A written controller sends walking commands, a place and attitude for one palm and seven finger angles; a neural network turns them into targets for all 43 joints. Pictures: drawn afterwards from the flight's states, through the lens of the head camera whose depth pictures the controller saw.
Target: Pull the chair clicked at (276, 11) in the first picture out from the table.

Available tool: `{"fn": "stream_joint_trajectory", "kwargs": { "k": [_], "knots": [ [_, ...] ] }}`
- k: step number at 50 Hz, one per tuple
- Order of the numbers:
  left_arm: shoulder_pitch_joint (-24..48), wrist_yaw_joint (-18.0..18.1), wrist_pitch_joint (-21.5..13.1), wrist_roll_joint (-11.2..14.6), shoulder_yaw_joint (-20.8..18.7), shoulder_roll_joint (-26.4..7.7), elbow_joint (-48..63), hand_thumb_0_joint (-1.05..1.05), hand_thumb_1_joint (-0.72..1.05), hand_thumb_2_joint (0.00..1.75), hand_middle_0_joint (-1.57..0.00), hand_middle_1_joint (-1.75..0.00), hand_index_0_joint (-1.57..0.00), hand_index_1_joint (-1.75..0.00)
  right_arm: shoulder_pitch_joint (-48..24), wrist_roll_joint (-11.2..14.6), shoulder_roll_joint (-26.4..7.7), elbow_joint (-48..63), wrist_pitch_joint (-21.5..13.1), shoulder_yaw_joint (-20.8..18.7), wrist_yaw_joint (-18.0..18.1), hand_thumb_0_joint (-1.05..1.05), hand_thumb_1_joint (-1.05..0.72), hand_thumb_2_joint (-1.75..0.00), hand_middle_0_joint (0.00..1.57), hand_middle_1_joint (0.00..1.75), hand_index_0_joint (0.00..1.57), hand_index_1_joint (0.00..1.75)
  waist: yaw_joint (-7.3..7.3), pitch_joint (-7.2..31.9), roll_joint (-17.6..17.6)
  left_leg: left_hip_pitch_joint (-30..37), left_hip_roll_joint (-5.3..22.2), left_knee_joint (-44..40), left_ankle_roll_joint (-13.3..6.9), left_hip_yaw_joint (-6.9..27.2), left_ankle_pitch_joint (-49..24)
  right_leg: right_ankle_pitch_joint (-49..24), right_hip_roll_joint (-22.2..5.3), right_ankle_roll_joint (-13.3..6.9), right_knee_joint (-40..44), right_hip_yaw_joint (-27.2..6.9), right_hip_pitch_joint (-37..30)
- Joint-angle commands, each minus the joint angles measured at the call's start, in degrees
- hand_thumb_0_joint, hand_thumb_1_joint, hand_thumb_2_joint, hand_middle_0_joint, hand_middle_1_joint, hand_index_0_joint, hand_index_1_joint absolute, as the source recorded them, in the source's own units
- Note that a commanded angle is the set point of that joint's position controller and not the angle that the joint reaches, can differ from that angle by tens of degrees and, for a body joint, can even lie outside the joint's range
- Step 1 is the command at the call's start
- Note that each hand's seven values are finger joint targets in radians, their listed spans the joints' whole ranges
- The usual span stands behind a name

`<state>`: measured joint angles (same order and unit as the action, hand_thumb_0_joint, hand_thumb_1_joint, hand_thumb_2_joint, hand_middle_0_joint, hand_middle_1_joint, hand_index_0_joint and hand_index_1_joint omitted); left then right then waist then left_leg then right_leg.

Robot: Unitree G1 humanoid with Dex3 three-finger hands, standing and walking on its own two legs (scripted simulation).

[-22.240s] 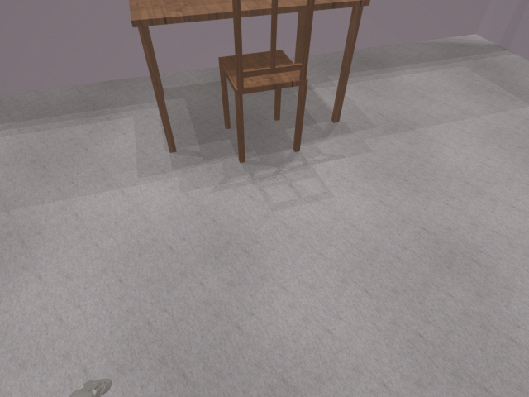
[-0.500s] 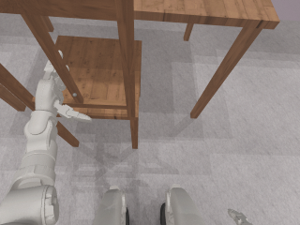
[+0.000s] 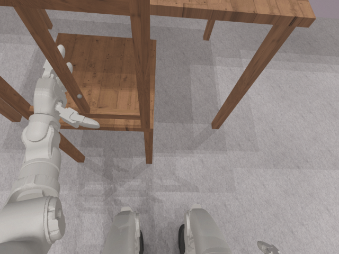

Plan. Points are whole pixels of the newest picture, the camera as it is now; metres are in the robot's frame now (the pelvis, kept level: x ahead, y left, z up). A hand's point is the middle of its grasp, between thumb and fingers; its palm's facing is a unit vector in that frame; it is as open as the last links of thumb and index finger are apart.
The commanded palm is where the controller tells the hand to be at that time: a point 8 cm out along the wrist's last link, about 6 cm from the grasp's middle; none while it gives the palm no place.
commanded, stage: push the fingers through the gap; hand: left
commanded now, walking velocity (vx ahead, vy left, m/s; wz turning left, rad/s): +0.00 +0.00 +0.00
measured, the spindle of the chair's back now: (64, 74) +0.49 +0.22 +0.06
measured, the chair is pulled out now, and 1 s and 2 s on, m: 0.00 0.00 0.05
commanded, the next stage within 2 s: hook a spindle and tug to test in 0.04 s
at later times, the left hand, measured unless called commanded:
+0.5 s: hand (81, 95) +0.46 +0.19 +0.03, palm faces -0.02 -1.00 -0.03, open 15.4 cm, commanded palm +0.44 +0.23 +0.03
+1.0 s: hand (82, 95) +0.46 +0.19 +0.03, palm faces -0.01 -1.00 -0.04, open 5.9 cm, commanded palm +0.44 +0.22 +0.03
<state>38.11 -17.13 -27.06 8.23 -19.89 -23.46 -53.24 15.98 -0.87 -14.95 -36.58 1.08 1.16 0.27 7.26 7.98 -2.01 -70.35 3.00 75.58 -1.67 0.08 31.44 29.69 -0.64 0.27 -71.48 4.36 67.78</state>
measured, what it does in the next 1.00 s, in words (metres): stands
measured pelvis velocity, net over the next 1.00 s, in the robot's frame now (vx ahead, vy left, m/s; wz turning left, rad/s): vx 0.01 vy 0.00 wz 0.00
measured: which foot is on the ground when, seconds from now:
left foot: down 0.00-1.00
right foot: down 0.00-1.00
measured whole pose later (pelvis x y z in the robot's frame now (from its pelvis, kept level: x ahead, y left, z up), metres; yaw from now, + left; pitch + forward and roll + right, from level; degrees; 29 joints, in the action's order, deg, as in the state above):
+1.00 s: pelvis +0.01 +0.00 +0.01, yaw +0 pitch +26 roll -4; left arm 35.2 -12.6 -27.0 8.4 -16.7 -20.8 -50.4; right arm 15.3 -1.0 -14.4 -36.4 2.8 0.2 -0.7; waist 6.3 8.6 -2.1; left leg -68.1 2.6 73.7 -1.8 -0.2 32.1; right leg 30.4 -0.9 0.6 -69.8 4.0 65.6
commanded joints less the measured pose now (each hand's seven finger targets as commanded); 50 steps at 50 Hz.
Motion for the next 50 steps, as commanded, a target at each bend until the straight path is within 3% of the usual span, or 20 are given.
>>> {"fn": "stream_joint_trajectory", "kwargs": {
  "k": [1, 4, 7, 8, 9, 10, 14, 17, 19, 22, 25, 28, 30, 32, 39, 42, 44, 47, 50],
  "knots": [
    [20.8, 0.6, -3.3, 0.4, -1.9, -12.4, 9.1, 0.00, -0.50, 0.30, -0.06, -0.08, -0.06, -0.08, 7.1, 0.1, -10.3, 3.4, -1.1, -3.5, 0.9, 0.00, -0.90, -0.90, 0.20, 0.30, 0.20, 0.30, 0.98, 27.0, -4.7, 23.7, -1.5, -9.3, 0.6, 3.9, -18.8, -11.3, 1.7, -1.8, 8.9, -1.6, -9.0],
    [21.7, 1.4, -3.9, -0.1, -0.6, -10.9, 10.2, 0.00, -0.50, 0.30, -0.06, -0.08, -0.06, -0.08, 6.8, 0.0, -10.1, 3.9, -0.9, -3.5, 0.6, 0.00, -0.90, -0.90, 0.20, 0.30, 0.20, 0.30, 0.97, 27.5, -7.0, 26.7, -1.4, -9.8, 0.9, 4.4, -20.2, -11.2, 1.7, -2.0, 8.6, -1.2, -6.9],
    [21.5, 2.2, -4.5, -0.3, -1.5, -11.8, 10.9, 0.00, -0.50, 0.30, -0.06, -0.08, -0.06, -0.08, 7.0, -0.2, -10.2, 4.0, -0.6, -3.6, 0.6, 0.00, -0.90, -0.90, 0.20, 0.30, 0.20, 0.30, 0.66, 29.1, -6.2, 27.3, -1.3, -9.6, 1.0, 4.5, -21.6, -12.1, 1.7, -2.1, 8.4, -1.2, -7.9],
    [22.2, 2.3, -4.8, -0.1, -1.0, -11.2, 11.6, 0.00, -0.50, 0.30, -0.08, -0.13, -0.08, -0.13, 7.0, -0.3, -10.1, 4.1, -0.7, -3.6, 0.5, 0.00, -0.90, -0.90, 0.20, 0.30, 0.20, 0.30, 1.01, 29.9, -7.2, 27.9, -1.4, -9.4, 0.9, 4.6, -22.5, -12.7, 1.8, -2.0, 8.1, -1.2, -7.6],
    [21.2, 2.5, -5.0, -0.2, -2.3, -12.6, 12.2, 0.00, -0.50, 0.30, -0.10, -0.19, -0.10, -0.19, 7.1, -0.3, -10.1, 4.1, -0.5, -3.6, 0.4, 0.00, -0.90, -0.90, 0.20, 0.30, 0.20, 0.30, 0.31, 30.7, -6.5, 28.2, -1.3, -9.5, 1.1, 4.6, -23.3, -13.3, 1.7, -2.0, 8.1, -1.3, -8.8],
    [20.7, 2.3, -4.8, -0.3, -0.6, -10.7, 12.0, 0.00, -0.50, 0.30, -0.11, -0.24, -0.11, -0.24, 6.8, -0.2, -9.9, 4.2, -0.4, -3.6, 0.3, 0.00, -0.90, -0.90, 0.20, 0.30, 0.20, 0.30, 0.79, 30.6, -6.5, 28.3, -1.3, -9.4, 1.0, 4.4, -23.8, -13.9, 1.7, -2.0, 8.3, -1.3, -8.8],
    [20.6, 2.1, -4.3, -0.1, -1.3, -11.3, 9.7, 0.00, -0.50, 0.30, -0.18, -0.46, -0.18, -0.46, 7.0, -0.1, -10.1, 3.8, -0.1, -3.6, 0.5, 0.00, -0.90, -0.90, 0.20, 0.30, 0.20, 0.30, 1.34, 27.8, -3.7, 25.4, -1.3, -9.3, 0.7, 4.2, -21.3, -13.1, 1.8, -1.8, 8.7, -1.4, -9.3],
    [20.5, 2.0, -4.3, 0.0, -1.2, -11.1, 10.3, 0.00, -0.50, 0.30, -0.24, -0.63, -0.24, -0.63, 6.6, 0.0, -10.0, 4.1, 0.0, -3.5, 0.5, 0.00, -0.90, -0.90, 0.20, 0.30, 0.20, 0.30, 1.05, 28.3, -4.5, 25.1, -1.5, -9.5, 0.7, 3.9, -20.9, -13.2, 1.7, -1.8, 8.8, -1.6, -10.0],
    [20.8, 2.0, -4.9, 0.0, -1.2, -11.3, 12.7, 0.00, -0.50, 0.30, -0.27, -0.74, -0.27, -0.74, 6.7, -0.2, -9.9, 4.4, -0.1, -3.6, 0.5, 0.00, -0.90, -0.90, 0.20, 0.30, 0.20, 0.30, 0.43, 30.5, -6.9, 28.0, -1.4, -9.5, 1.0, 4.3, -23.4, -13.9, 1.7, -2.0, 8.2, -1.3, -9.4],
    [19.3, 2.1, -4.7, 0.5, 0.2, -9.1, 13.8, 0.00, -0.50, 0.30, -0.32, -0.90, -0.32, -0.90, 6.4, -0.1, -9.7, 4.4, -0.1, -3.8, 0.3, 0.00, -0.90, -0.90, 0.20, 0.30, 0.20, 0.30, 0.49, 30.7, -6.5, 29.4, -1.2, -9.8, 1.2, 4.5, -24.5, -14.5, 1.8, -2.0, 8.7, -1.2, -9.5],
    [19.0, 2.4, -4.1, 0.1, -0.1, -9.7, 11.3, 0.00, -0.33, 0.37, -0.38, -1.07, -0.38, -1.07, 6.7, -0.1, -9.9, 3.8, 0.1, -3.8, 0.3, 0.00, -0.90, -0.90, 0.20, 0.30, 0.20, 0.30, 0.97, 28.4, -4.8, 27.3, -1.1, -9.7, 1.1, 4.5, -23.1, -13.7, 1.8, -1.9, 8.6, -1.1, -8.8],
    [19.3, 2.4, -4.6, 0.0, 0.9, -8.9, 13.4, 0.00, -0.16, 0.44, -0.43, -1.23, -0.43, -1.23, 6.6, -0.1, -9.7, 4.3, 0.1, -3.8, 0.2, 0.00, -0.90, -0.90, 0.20, 0.30, 0.20, 0.30, 0.96, 29.5, -6.1, 28.0, -1.3, -9.7, 0.9, 4.1, -24.0, -14.8, 1.8, -2.0, 8.6, -1.3, -9.5],
    [17.2, 2.2, -4.5, 0.1, 0.3, -9.2, 13.4, 0.00, -0.05, 0.49, -0.46, -1.34, -0.46, -1.34, 6.4, -0.1, -9.6, 4.5, 0.2, -3.9, 0.1, 0.00, -0.90, -0.90, 0.20, 0.30, 0.20, 0.30, 0.05, 30.2, -6.5, 28.5, -1.3, -9.8, 1.2, 4.1, -25.0, -15.3, 1.8, -2.1, 8.6, -1.3, -10.3],
    [18.3, 2.2, -4.5, 0.2, 1.9, -7.6, 14.0, 0.00, 0.06, 0.54, -0.50, -1.45, -0.50, -1.45, 6.2, 0.0, -9.5, 4.3, 0.2, -3.9, 0.0, 0.00, -0.90, -0.90, 0.20, 0.30, 0.20, 0.30, 0.67, 29.6, -6.5, 29.1, -1.2, -10.0, 1.2, 4.3, -24.9, -15.0, 1.8, -2.1, 8.8, -1.1, -9.5],
    [16.9, 2.3, -4.4, 0.4, 3.0, -6.0, 14.1, 0.00, 0.45, 0.71, -0.50, -1.45, -0.50, -1.45, 6.5, 0.1, -9.4, 4.0, 0.2, -4.2, -0.1, 0.00, -0.90, -0.90, 0.20, 0.30, 0.20, 0.30, 0.91, 29.4, -5.5, 29.8, -1.1, -9.8, 1.1, 4.3, -26.6, -16.4, 1.9, -2.0, 8.9, -1.1, -9.6],
    [16.7, 2.5, -4.5, 0.2, 3.8, -5.2, 15.5, 0.00, 0.62, 0.78, -0.50, -1.45, -0.50, -1.45, 6.6, 0.0, -9.3, 4.0, 0.2, -4.4, -0.1, 0.00, -0.90, -0.90, 0.20, 0.30, 0.20, 0.30, 0.74, 30.2, -6.9, 31.4, -1.0, -9.9, 1.3, 4.5, -28.5, -17.1, 1.8, -2.1, 8.8, -1.0, -9.2],
    [17.9, 2.7, -4.5, 0.1, 5.4, -3.7, 15.7, 0.00, 0.73, 0.83, -0.50, -1.45, -0.50, -1.45, 6.6, 0.1, -9.2, 3.7, 0.2, -4.5, -0.2, 0.00, -0.90, -0.90, 0.20, 0.30, 0.20, 0.30, 1.48, 29.7, -6.8, 32.5, -0.8, -9.9, 1.4, 4.8, -29.0, -16.7, 1.8, -2.0, 8.9, -0.8, -7.7],
    [15.8, 2.9, -4.2, 0.2, 3.6, -5.3, 15.2, 0.00, 0.90, 0.90, -0.50, -1.45, -0.50, -1.45, 6.7, 0.0, -9.3, 3.9, 0.4, -4.5, -0.2, 0.00, -0.90, -0.90, 0.20, 0.30, 0.20, 0.30, 0.73, 30.0, -5.2, 30.6, -1.2, -9.9, 1.2, 4.3, -28.2, -17.6, 1.8, -2.0, 9.1, -1.0, -10.3],
    [16.2, 2.9, -4.4, 0.1, 4.4, -4.1, 15.6, 0.00, 0.90, 0.90, -0.50, -1.45, -0.50, -1.45, 6.6, 0.0, -9.0, 3.7, 0.4, -4.5, -0.1, 0.00, -0.90, -0.90, 0.20, 0.30, 0.20, 0.30, 0.99, 30.0, -5.3, 30.9, -1.2, -9.7, 1.1, 4.2, -29.0, -18.4, 1.7, -1.9, 9.0, -1.1, -10.2]
  ]
}}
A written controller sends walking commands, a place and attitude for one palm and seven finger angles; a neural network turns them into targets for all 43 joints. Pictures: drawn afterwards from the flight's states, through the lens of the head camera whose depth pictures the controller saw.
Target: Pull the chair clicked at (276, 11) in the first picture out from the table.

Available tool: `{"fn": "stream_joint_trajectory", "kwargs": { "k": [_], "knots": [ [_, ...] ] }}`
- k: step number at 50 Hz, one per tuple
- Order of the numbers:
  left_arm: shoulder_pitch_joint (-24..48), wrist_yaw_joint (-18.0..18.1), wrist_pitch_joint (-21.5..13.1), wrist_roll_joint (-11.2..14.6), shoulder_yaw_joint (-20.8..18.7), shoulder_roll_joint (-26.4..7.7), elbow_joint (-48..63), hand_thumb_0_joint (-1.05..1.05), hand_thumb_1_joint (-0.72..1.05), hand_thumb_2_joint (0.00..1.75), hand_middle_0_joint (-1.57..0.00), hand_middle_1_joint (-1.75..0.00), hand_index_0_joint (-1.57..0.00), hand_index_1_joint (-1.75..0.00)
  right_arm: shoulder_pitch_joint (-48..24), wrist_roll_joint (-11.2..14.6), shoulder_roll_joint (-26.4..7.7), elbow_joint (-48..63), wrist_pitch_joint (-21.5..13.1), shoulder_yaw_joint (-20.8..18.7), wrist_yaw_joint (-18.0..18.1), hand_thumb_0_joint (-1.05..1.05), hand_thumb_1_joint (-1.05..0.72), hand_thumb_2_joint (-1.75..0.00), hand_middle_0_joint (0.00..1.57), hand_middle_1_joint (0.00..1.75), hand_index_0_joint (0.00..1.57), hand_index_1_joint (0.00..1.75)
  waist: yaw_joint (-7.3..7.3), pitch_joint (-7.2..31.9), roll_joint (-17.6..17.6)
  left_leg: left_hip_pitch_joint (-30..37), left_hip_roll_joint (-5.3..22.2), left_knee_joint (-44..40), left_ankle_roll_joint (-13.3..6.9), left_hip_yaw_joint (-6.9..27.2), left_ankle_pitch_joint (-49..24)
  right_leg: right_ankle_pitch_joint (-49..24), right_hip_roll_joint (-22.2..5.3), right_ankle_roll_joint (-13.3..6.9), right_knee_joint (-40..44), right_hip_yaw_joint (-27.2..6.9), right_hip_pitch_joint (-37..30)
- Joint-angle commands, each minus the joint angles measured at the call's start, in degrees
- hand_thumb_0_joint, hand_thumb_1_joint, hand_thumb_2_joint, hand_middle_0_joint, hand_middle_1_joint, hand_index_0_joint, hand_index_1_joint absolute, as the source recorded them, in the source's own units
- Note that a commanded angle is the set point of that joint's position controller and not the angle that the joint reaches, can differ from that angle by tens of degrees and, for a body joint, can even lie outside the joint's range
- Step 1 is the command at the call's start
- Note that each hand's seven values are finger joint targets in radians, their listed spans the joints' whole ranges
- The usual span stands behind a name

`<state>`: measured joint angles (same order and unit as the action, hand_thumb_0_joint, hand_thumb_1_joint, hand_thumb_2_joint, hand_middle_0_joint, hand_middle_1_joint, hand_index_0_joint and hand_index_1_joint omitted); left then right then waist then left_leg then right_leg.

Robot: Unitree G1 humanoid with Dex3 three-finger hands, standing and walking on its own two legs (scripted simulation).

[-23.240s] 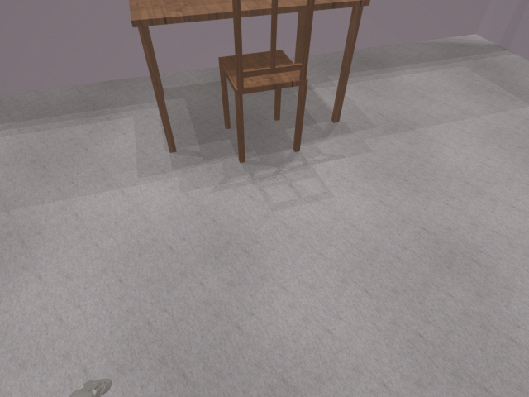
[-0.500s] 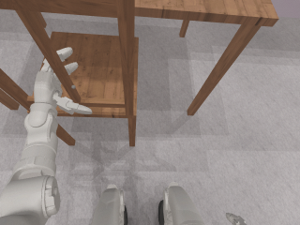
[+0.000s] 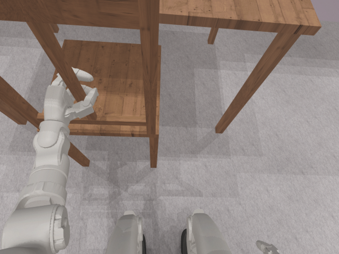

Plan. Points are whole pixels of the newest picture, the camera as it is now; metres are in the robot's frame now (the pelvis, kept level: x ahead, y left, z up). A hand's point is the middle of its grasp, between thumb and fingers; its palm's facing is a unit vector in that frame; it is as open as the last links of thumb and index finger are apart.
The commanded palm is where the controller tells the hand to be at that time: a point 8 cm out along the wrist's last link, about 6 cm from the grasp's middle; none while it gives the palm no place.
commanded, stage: hook a spindle and tug to test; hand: left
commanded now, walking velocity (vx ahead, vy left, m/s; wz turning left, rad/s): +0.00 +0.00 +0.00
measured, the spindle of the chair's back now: (73, 83) +0.48 +0.21 +0.06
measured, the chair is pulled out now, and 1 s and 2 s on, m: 0.00 0.05 0.19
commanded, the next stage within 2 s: step backward, pulling the chair out in 0.64 s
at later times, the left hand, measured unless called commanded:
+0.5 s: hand (87, 112) +0.43 +0.18 +0.02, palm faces -0.04 -1.00 -0.03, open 5.1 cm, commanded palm +0.39 +0.23 +0.02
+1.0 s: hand (88, 117) +0.41 +0.17 +0.04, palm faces +0.15 -0.98 -0.10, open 5.2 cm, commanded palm +0.39 +0.22 +0.03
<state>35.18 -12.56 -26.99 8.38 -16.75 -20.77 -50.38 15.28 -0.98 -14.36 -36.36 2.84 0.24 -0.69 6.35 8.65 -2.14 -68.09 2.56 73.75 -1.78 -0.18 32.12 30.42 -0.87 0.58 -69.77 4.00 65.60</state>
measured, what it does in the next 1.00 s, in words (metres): rises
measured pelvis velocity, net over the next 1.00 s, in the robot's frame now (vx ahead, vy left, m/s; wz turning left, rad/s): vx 0.01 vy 0.00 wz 0.00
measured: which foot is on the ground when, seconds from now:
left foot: down 0.00-1.00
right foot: down 0.00-1.00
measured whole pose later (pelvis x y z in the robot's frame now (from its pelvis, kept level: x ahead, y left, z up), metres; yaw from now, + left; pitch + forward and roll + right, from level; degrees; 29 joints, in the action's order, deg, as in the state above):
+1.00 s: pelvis +0.01 +0.00 +0.08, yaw +0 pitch +15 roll -2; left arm 26.5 4.6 -11.2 4.7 -10.1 -13.6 -51.5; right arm 16.9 2.4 -12.6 -34.3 6.2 1.7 5.4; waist 4.8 3.9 -0.5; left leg -41.0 1.9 48.9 -2.0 -2.9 22.9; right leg 20.5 -0.7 1.5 -45.5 1.8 39.7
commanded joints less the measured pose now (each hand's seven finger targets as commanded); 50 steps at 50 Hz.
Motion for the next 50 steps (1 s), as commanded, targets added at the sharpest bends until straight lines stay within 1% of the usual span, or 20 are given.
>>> {"fn": "stream_joint_trajectory", "kwargs": {
  "k": [1, 5, 8, 9, 13, 15, 17, 19, 23, 29, 36, 37, 38, 39, 41, 43, 45, 46, 48, 50],
  "knots": [
    [17.4, -1.9, -4.3, 0.2, 0.6, -7.5, 12.8, 0.00, 0.90, 0.90, -0.50, -1.45, -0.50, -1.45, 7.1, 0.2, -9.6, 3.8, -1.4, -3.5, 0.7, 0.00, -0.90, -0.90, 0.20, 0.30, 0.20, 0.30, 1.24, 29.6, -5.2, 28.1, -0.9, -7.9, 1.2, 4.1, -29.3, -19.5, 2.0, -2.3, 7.3, -0.9, -9.3],
    [15.5, -2.4, -4.2, 0.7, -0.2, -8.3, 13.6, 0.00, 0.90, 0.90, -0.50, -1.45, -0.50, -1.45, 6.7, 0.4, -9.6, 4.2, -1.4, -3.4, 0.7, 0.00, -0.90, -0.90, 0.20, 0.30, 0.20, 0.30, 1.06, 29.5, -3.9, 26.8, -1.0, -8.0, 1.0, 3.7, -29.3, -20.7, 2.0, -2.2, 7.4, -1.2, -11.1],
    [10.3, -2.8, -4.3, 0.9, -1.3, -9.4, 16.2, 0.00, 0.90, 0.90, -0.50, -1.45, -0.50, -1.45, 6.6, 0.5, -9.5, 5.2, -1.6, -3.5, 0.6, 0.00, -0.90, -0.90, 0.20, 0.30, 0.20, 0.30, -0.56, 30.7, -5.6, 28.2, -1.0, -8.7, 1.2, 3.5, -32.4, -22.5, 1.9, -2.3, 7.3, -1.2, -12.9],
    [8.5, -2.9, -4.2, 1.6, -0.6, -7.8, 17.4, 0.00, 0.90, 0.90, -0.50, -1.45, -0.50, -1.45, 6.1, 0.6, -9.2, 5.6, -1.6, -3.5, 0.4, 0.00, -0.90, -0.90, 0.20, 0.30, 0.20, 0.30, -0.68, 31.3, -4.7, 28.6, -1.0, -8.8, 1.1, 3.3, -33.0, -23.5, 1.9, -2.2, 7.7, -1.4, -13.9],
    [6.0, -3.0, -3.7, 2.1, -1.4, -8.7, 18.1, 0.00, 0.90, 0.90, -0.50, -1.45, -0.50, -1.45, 5.5, 0.8, -9.3, 5.9, -2.0, -3.3, 0.4, 0.00, -0.90, -0.90, 0.20, 0.30, 0.20, 0.30, -0.42, 27.9, -2.7, 24.9, -1.1, -9.2, 0.9, 2.9, -29.7, -23.0, 2.1, -2.0, 8.1, -1.5, -15.3],
    [4.0, -2.7, -4.1, 2.1, -3.7, -10.9, 19.4, 0.00, 0.90, 0.90, -0.50, -1.45, -0.50, -1.45, 5.5, 0.8, -9.4, 6.2, -2.1, -3.4, 0.3, 0.00, -0.90, -0.90, 0.20, 0.30, 0.20, 0.30, -1.36, 28.4, -3.7, 25.2, -1.0, -9.4, 1.1, 2.8, -30.7, -23.6, 2.0, -2.1, 7.7, -1.6, -15.8],
    [1.9, -2.8, -4.0, 2.5, -2.0, -7.8, 20.0, 0.00, 0.90, 0.90, -0.50, -1.45, -0.50, -1.45, 5.2, 0.8, -8.9, 6.5, -2.4, -3.5, 0.2, 0.00, -0.90, -0.90, 0.20, 0.30, 0.20, 0.30, -1.05, 28.2, -3.1, 25.7, -1.1, -9.2, 1.0, 2.5, -31.9, -24.5, 2.0, -1.9, 7.9, -1.7, -15.8],
    [0.8, -2.9, -3.9, 2.6, -3.5, -9.1, 18.5, 0.00, 0.90, 0.90, -0.50, -1.45, -0.50, -1.45, 5.3, 0.8, -9.2, 6.2, -2.6, -3.5, 0.3, 0.00, -0.90, -0.90, 0.20, 0.30, 0.20, 0.30, -1.10, 26.7, -2.2, 24.2, -1.1, -9.0, 1.0, 2.4, -30.7, -23.9, 2.0, -1.8, 7.7, -1.7, -15.4],
    [3.2, -2.9, -4.1, 2.5, -2.3, -8.1, 20.0, 0.00, 0.90, 0.90, -0.50, -1.45, -0.50, -1.45, 5.0, 0.7, -9.2, 6.2, -3.0, -3.6, 0.5, 0.00, -0.90, -0.90, 0.20, 0.30, 0.20, 0.30, -0.65, 26.2, -4.8, 25.4, -1.0, -8.7, 1.2, 2.6, -30.4, -22.3, 1.9, -2.0, 7.2, -1.5, -12.7],
    [-2.4, -3.4, -2.9, 3.2, -4.0, -9.2, 20.9, 0.00, 0.90, 0.90, -0.50, -1.45, -0.50, -1.45, 4.5, 0.8, -9.3, 7.2, -3.4, -3.6, 0.5, 0.00, -0.90, -0.90, 0.20, 0.30, 0.20, 0.30, -1.99, 28.2, -2.4, 24.7, -1.1, -9.0, 1.2, 2.5, -31.2, -24.2, 1.9, -1.9, 7.2, -1.7, -16.2],
    [-0.6, -3.4, -3.2, 3.4, -3.3, -8.6, 22.8, 0.00, 0.90, 0.90, -0.50, -1.45, -0.50, -1.45, 3.8, 1.0, -9.1, 7.1, -4.2, -3.6, 0.8, 0.00, -0.90, -0.90, 0.20, 0.30, 0.20, 0.30, -1.56, 26.9, -3.2, 24.4, -1.1, -9.0, 1.2, 2.5, -28.9, -22.2, 1.9, -1.9, 7.3, -1.7, -14.7],
    [3.3, -3.2, -3.3, 3.4, -2.3, -8.3, 24.5, 0.00, 0.90, 0.90, -0.50, -1.45, -0.50, -1.45, 3.8, 1.0, -9.2, 7.0, -4.2, -3.4, 0.9, 0.00, -0.90, -0.90, 0.20, 0.30, 0.20, 0.30, -0.71, 27.7, -3.7, 25.0, -1.1, -9.0, 1.2, 2.5, -28.2, -21.9, 1.9, -1.8, 7.5, -1.8, -14.6],
    [14.7, 6.3, 3.3, -5.3, -3.9, -22.3, 31.2, 0.00, 0.90, 0.90, -0.50, -1.45, -0.50, -1.45, 6.6, 3.1, -8.1, 11.4, -0.7, -2.6, 2.7, 0.00, -0.90, -0.90, 0.20, 0.30, 0.20, 0.30, -3.20, 38.0, -8.6, 42.5, -0.6, -19.4, 0.4, 0.5, -26.0, -23.2, -1.8, -2.8, 17.6, -5.9, -31.8],
    [17.6, 10.3, 6.1, -5.6, -0.7, -19.2, 36.4, 0.00, 0.90, 0.90, -0.50, -1.45, -0.50, -1.45, 6.7, 3.5, -7.7, 11.6, -0.5, -3.3, 4.3, 0.00, -0.90, -0.90, 0.20, 0.30, 0.20, 0.30, -2.69, 37.9, -11.0, 46.8, -0.8, -22.3, 0.7, 1.0, -27.4, -29.2, -1.4, -2.4, 20.7, -5.7, -34.8],
    [6.8, 14.0, 10.8, -6.4, 1.5, -13.4, 30.2, 0.00, 0.90, 0.90, -0.50, -1.45, -0.50, -1.45, 6.5, 3.6, -7.7, 10.7, -0.1, -3.4, 6.0, 0.00, -0.90, -0.90, 0.20, 0.30, 0.20, 0.30, -2.42, 32.9, -10.0, 46.3, 0.1, -23.7, 0.8, 2.0, -32.8, -34.7, -1.8, -2.0, 21.1, -5.3, -33.5],
    [1.0, 15.8, 14.9, -7.2, 5.6, -7.2, 20.1, 0.00, 0.90, 0.90, -0.50, -1.45, -0.50, -1.45, 6.6, 3.7, -8.0, 9.0, 1.3, -3.1, 6.8, 0.00, -0.90, -0.90, 0.20, 0.30, 0.20, 0.30, -1.86, 24.7, -4.2, 43.8, 2.2, -26.7, 0.4, 4.2, -35.8, -33.0, -1.3, -1.2, 22.1, -3.6, -33.4],
    [3.7, 17.4, 16.4, -7.5, 6.9, -6.2, 12.9, 0.00, 0.90, 0.90, -0.50, -1.45, -0.50, -1.45, 7.1, 3.4, -8.3, 6.7, 2.1, -2.8, 7.2, 0.00, -0.90, -0.90, 0.20, 0.30, 0.20, 0.30, -1.26, 20.4, 0.7, 41.0, 3.6, -28.1, 0.1, 3.9, -37.0, -38.2, -2.7, -0.5, 24.7, -4.7, -37.1],
    [6.4, 18.1, 16.3, -7.6, 7.1, -6.5, 10.0, 0.00, 0.90, 0.90, -0.50, -1.45, -0.50, -1.45, 7.2, 3.4, -8.6, 6.0, 2.3, -2.7, 7.3, 0.00, -0.90, -0.90, 0.20, 0.30, 0.20, 0.30, -1.07, 19.0, 1.0, 41.3, 4.1, -29.4, 0.2, 3.9, -37.6, -39.3, -3.4, -0.3, 25.6, -4.9, -38.0],
    [11.0, 18.9, 15.0, -8.1, 6.8, -7.9, 7.3, 0.00, 0.90, 0.90, -0.50, -1.45, -0.50, -1.45, 7.3, 3.2, -9.0, 4.7, 2.3, -2.9, 7.7, 0.00, -0.90, -0.90, 0.20, 0.30, 0.20, 0.30, -1.30, 18.2, -1.7, 44.4, 5.2, -31.3, 0.3, 3.8, -42.0, -41.6, -3.9, 0.0, 27.1, -5.3, -38.9],
    [11.9, 18.9, 13.6, -7.9, 8.7, -5.7, 4.0, 0.00, 0.90, 0.90, -0.50, -1.45, -0.50, -1.45, 7.2, 3.1, -8.6, 3.7, 2.1, -2.9, 7.7, 0.00, -0.90, -0.90, 0.20, 0.30, 0.20, 0.30, -1.81, 17.3, -7.3, 48.3, 6.5, -33.4, 0.4, 4.8, -47.3, -39.5, -3.8, 0.0, 27.6, -5.4, -38.4]
  ]
}}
